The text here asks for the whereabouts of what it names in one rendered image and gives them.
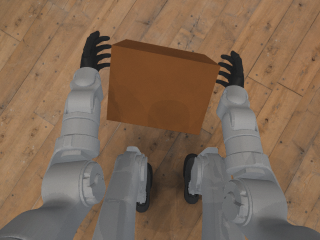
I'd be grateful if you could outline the right robot forearm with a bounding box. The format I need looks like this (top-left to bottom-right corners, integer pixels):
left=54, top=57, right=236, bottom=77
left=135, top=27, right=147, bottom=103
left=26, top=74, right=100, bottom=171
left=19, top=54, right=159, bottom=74
left=216, top=85, right=288, bottom=214

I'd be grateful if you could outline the robot foot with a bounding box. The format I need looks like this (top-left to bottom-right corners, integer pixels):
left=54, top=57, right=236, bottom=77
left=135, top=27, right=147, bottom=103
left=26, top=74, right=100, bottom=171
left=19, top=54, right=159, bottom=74
left=183, top=153, right=199, bottom=204
left=136, top=163, right=153, bottom=213

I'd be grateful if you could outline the carton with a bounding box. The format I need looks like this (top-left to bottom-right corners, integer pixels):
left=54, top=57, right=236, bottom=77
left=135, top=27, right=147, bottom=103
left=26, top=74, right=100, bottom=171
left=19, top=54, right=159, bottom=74
left=106, top=39, right=221, bottom=135

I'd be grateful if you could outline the right robot upper arm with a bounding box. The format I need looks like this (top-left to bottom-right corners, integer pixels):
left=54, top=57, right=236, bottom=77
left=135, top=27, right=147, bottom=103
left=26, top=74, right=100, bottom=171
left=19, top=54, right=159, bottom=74
left=222, top=177, right=320, bottom=240

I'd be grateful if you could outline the left robot forearm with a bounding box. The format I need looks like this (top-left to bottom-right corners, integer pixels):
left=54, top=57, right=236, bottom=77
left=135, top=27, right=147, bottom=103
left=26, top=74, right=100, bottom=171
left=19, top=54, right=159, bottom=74
left=41, top=67, right=104, bottom=200

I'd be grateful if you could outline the robot right hand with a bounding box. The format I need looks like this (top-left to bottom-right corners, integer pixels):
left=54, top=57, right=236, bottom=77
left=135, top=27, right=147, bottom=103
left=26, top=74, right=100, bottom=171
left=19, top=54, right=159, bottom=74
left=216, top=50, right=244, bottom=88

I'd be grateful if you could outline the left robot foot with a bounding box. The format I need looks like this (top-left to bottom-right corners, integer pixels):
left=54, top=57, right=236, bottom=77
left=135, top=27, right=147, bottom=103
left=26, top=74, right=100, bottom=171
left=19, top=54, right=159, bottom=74
left=136, top=163, right=153, bottom=213

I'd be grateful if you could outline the right robot foot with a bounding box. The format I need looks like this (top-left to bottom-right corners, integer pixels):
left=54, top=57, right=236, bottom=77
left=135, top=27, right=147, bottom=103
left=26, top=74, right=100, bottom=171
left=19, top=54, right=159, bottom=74
left=183, top=153, right=199, bottom=204

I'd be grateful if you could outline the robot left hand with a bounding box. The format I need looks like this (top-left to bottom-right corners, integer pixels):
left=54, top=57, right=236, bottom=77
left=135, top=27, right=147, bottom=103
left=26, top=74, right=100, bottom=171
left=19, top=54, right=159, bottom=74
left=80, top=30, right=112, bottom=72

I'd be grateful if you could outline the left robot upper arm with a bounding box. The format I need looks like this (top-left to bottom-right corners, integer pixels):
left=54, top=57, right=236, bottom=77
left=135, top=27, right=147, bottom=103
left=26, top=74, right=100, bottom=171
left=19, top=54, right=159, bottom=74
left=0, top=160, right=106, bottom=240

